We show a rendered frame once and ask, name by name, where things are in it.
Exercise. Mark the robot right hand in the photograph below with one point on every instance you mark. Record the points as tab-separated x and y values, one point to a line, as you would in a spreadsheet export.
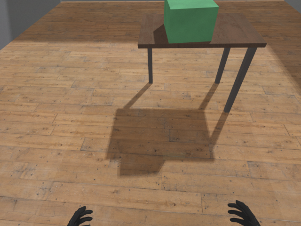
248	217

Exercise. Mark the robot left hand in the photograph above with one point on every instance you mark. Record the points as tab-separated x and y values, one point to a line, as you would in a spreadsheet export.
76	219

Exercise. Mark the table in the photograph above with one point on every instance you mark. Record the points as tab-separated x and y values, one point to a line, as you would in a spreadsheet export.
231	30

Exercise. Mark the carton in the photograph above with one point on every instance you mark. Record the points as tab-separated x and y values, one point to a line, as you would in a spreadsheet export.
189	20

